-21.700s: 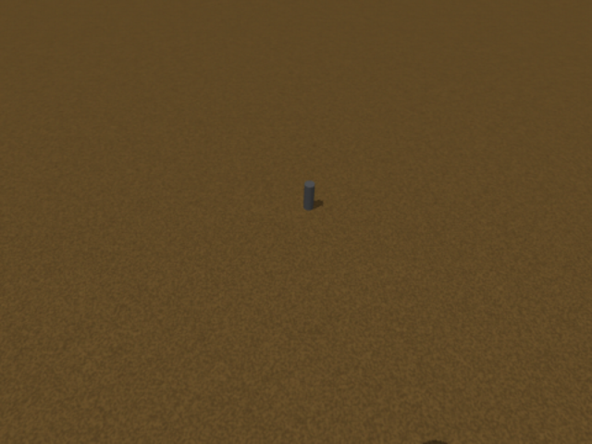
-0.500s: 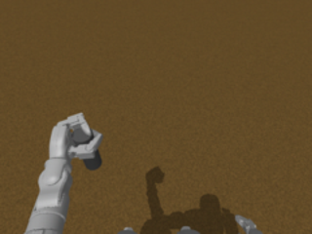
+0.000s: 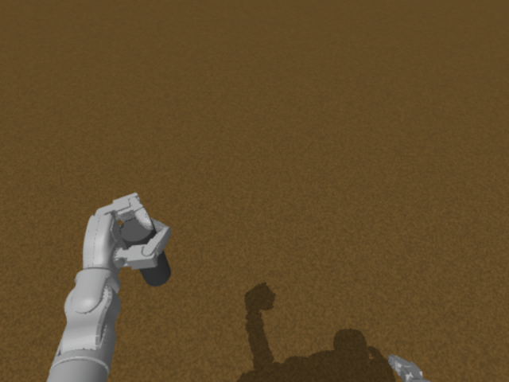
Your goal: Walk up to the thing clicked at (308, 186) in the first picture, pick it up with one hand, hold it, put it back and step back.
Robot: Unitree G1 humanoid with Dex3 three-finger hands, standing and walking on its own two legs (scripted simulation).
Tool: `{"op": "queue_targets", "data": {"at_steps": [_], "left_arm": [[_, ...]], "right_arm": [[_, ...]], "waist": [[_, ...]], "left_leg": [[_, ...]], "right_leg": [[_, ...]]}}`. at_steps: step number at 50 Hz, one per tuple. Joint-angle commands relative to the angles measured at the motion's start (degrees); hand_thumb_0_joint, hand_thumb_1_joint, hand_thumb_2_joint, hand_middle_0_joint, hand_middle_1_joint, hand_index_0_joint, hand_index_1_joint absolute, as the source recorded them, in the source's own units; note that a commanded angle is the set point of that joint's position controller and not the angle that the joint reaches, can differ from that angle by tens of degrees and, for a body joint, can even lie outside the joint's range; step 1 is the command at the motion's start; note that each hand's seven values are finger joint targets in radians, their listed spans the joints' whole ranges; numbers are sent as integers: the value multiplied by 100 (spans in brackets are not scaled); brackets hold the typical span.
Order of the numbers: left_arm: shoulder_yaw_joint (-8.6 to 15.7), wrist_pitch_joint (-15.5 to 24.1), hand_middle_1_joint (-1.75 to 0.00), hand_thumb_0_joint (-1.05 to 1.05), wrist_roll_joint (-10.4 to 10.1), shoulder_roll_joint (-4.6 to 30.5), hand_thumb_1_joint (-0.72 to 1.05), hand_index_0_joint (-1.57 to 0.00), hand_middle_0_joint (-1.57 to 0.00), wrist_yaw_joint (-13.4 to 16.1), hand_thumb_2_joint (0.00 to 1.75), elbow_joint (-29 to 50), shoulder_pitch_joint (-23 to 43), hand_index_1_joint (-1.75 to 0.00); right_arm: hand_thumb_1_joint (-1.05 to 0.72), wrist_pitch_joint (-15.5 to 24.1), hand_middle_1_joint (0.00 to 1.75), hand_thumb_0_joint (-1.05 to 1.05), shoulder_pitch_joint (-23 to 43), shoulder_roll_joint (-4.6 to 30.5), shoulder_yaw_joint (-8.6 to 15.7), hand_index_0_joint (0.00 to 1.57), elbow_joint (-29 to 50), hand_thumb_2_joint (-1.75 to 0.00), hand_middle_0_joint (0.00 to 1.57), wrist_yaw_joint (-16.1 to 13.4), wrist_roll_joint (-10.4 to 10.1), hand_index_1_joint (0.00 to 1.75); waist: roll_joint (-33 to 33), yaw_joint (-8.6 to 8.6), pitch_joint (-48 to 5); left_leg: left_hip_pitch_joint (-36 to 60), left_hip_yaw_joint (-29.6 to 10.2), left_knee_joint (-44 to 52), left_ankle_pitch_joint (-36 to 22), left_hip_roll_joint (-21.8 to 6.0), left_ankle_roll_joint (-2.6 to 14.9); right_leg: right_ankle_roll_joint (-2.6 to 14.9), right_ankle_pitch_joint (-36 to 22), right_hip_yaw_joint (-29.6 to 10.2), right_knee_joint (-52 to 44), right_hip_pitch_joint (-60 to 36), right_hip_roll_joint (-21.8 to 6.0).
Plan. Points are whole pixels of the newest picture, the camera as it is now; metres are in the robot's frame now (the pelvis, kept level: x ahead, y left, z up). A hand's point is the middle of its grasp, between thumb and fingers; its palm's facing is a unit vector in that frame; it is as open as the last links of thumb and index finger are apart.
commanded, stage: hold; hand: left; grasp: from the side
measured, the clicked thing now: (148, 253) +0.34 +0.19 -0.01
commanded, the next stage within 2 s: none
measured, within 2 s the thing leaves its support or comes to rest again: neither
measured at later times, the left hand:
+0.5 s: hand (141, 240) +0.32 +0.18 +0.07, palm faces +0.08 -1.00 -0.01, open 5.1 cm
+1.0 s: hand (136, 245) +0.32 +0.18 +0.06, palm faces +0.08 -1.00 +0.00, open 5.1 cm
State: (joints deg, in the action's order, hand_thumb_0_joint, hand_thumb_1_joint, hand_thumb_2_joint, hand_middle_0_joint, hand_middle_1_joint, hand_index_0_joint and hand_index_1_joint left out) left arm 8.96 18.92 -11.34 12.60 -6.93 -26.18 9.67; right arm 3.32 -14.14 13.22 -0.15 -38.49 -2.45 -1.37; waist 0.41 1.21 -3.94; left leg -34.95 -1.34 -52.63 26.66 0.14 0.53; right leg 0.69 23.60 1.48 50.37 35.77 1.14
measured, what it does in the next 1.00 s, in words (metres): stands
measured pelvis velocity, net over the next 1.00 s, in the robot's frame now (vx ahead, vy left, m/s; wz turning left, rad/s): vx -0.01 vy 0.01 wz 0.00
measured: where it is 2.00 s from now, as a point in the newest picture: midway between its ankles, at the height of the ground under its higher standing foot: outside the picture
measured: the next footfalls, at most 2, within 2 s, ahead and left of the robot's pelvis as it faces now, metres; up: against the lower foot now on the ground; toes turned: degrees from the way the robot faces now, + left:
none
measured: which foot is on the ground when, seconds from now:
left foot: down 0.00-1.00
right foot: down 0.00-1.00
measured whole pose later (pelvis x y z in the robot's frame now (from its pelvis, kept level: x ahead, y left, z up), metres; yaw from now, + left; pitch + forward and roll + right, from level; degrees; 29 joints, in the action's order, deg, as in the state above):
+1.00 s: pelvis -0.01 +0.01 +0.01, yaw +0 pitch +6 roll -1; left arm 7.9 19.7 -11.2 12.1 -5.4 -23.5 6.3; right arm 4.0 -14.1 13.0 -0.2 -38.9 -1.7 -1.4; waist 0.3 0.8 -2.6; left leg -30.7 -1.1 -49.3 24.7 0.6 1.0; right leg 0.2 21.6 1.2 46.7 31.3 0.7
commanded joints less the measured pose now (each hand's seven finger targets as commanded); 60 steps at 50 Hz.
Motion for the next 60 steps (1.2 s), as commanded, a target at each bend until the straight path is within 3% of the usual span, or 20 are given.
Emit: {"op": "queue_targets", "data": {"at_steps": [1,9,12,16,20,21,22,25,28,31,34,37,43,44,49,52,54,57,59,60], "left_arm": [[343,467,-140,0,-104,837,52,-135,-133,36,119,1444,1633,-138],[202,489,-141,0,-61,694,55,-137,-136,88,121,1595,1596,-140],[291,534,-143,0,-46,829,55,-138,-137,144,123,1800,1719,-142],[161,469,-143,0,-68,614,56,-138,-136,191,122,1633,1376,-142],[167,486,-141,0,-30,705,54,-136,-135,220,121,1788,1553,-140],[147,444,-142,0,-23,614,55,-137,-136,217,121,1499,1246,-141],[236,464,-142,0,-31,768,55,-138,-136,209,121,1721,1453,-141],[93,439,-142,0,-31,642,56,-137,-136,168,122,1809,1333,-141],[11,412,-144,0,-41,569,55,-138,-137,154,123,1749,1503,-143],[231,440,-142,0,-34,796,59,-137,-136,201,122,1882,1559,-141],[56,450,-143,0,-54,534,55,-137,-135,224,122,1782,1371,-142],[142,486,-140,0,-19,685,56,-134,-133,233,122,1718,1432,-139],[292,565,-141,0,-59,818,52,-135,-134,154,121,1682,1416,-140],[157,556,-141,0,-67,640,53,-135,-134,141,122,1631,1297,-140],[3,557,-140,0,-78,556,57,-134,-133,90,122,1736,1375,-139],[179,595,-139,0,-61,781,54,-134,-133,107,121,1860,1524,-138],[197,618,-138,0,-88,793,55,-133,-132,116,120,2049,1685,-137],[192,533,-140,0,-106,671,55,-134,-132,121,122,1627,1388,-139],[389,567,-139,0,-96,876,54,-132,-131,179,122,1814,1569,-138],[245,550,-139,0,-75,761,52,-132,-131,159,122,1753,1500,-138]], "right_arm": [[-91,214,30,0,31,805,280,20,639,-90,20,-46,22,30],[-91,222,30,0,139,782,269,20,714,-90,20,-30,39,30],[-92,229,30,0,159,792,272,20,697,-90,20,-32,38,30],[-92,253,30,0,218,753,236,20,717,-90,20,-50,24,30],[-91,271,30,0,275,766,256,20,699,-90,20,-35,25,30],[-92,270,30,0,243,749,244,20,686,-90,20,-28,35,30],[-91,275,30,0,228,769,261,20,671,-90,20,-23,33,30],[-91,254,30,0,199,743,252,20,705,-90,20,-28,39,30],[-91,285,30,0,213,782,269,20,682,-90,20,2,16,30],[-91,270,30,0,219,752,255,20,699,-90,20,-18,27,30],[-91,293,30,0,233,734,227,20,697,-90,20,0,32,30],[-91,291,30,0,250,795,257,20,677,-90,20,12,28,30],[-91,286,30,0,234,786,266,20,672,-90,20,26,27,30],[-91,297,30,0,240,767,260,20,692,-90,20,39,15,30],[-91,327,30,0,215,800,281,20,669,-90,20,29,7,30],[-91,338,30,0,210,803,294,20,652,-90,20,44,18,30],[-91,329,30,0,194,806,284,20,693,-90,20,37,14,30],[-91,317,30,0,151,764,259,20,624,-90,20,13,16,30],[-91,313,30,0,195,756,253,20,645,-90,20,5,15,30],[-90,299,30,0,212,736,240,20,664,-90,20,6,11,30]], "waist": [[56,21,-1674],[109,9,-1634],[234,-14,-1634],[37,-6,-1421],[141,11,-1247],[45,16,-1206],[75,0,-1301],[142,14,-1518],[139,57,-1264],[79,-9,-1478],[88,-1,-1329],[258,-13,-1368],[194,-47,-1357],[82,-39,-1278],[182,41,-1289],[226,-7,-1429],[311,-11,-1544],[-44,13,-1349],[130,-69,-1415],[99,-15,-1404]], "left_leg": [[736,-10,739,-1652,37,33],[876,-41,863,-1747,20,10],[959,-46,926,-1745,21,-11],[927,-59,1019,-1535,24,14],[889,-87,1108,-1369,5,-2],[856,-79,1082,-1394,8,8],[839,-84,1071,-1429,9,12],[1045,-44,1018,-1713,27,7],[972,-100,1086,-1636,-14,-20],[982,-50,1077,-1496,30,25],[1009,-77,1124,-1517,15,2],[1094,-173,1201,-1647,-44,-75],[967,-118,1127,-1551,4,-22],[900,-115,1147,-1401,9,-6],[1025,-123,1161,-1451,-9,-29],[1010,-148,1105,-1589,-15,-38],[1108,-153,1124,-1701,-22,-57],[951,-117,1089,-1500,16,11],[928,-82,1117,-1398,42,9],[963,-55,1110,-1428,48,19]], "right_leg": [[47,-1733,-92,-731,-1082,-40],[57,-1746,-57,-765,-1160,-25],[73,-1686,-62,-774,-1161,-27],[47,-1558,-48,-881,-1223,-15],[59,-1369,-22,-905,-1099,-6],[49,-1406,-18,-911,-1137,-9],[54,-1439,-22,-906,-1167,-10],[50,-1712,-54,-923,-1325,-22],[74,-1577,-14,-884,-1126,-11],[43,-1532,-52,-980,-1313,-35],[58,-1515,-31,-935,-1257,-26],[101,-1451,33,-866,-1131,5],[85,-1451,-10,-901,-1239,-17],[76,-1358,-6,-920,-1240,-14],[82,-1401,11,-911,-1134,-5],[89,-1469,9,-872,-1143,-21],[98,-1546,16,-844,-1200,-19],[50,-1495,-16,-963,-1258,-25],[59,-1415,-45,-982,-1279,-42],[47,-1472,-53,-1005,-1301,-50]]}}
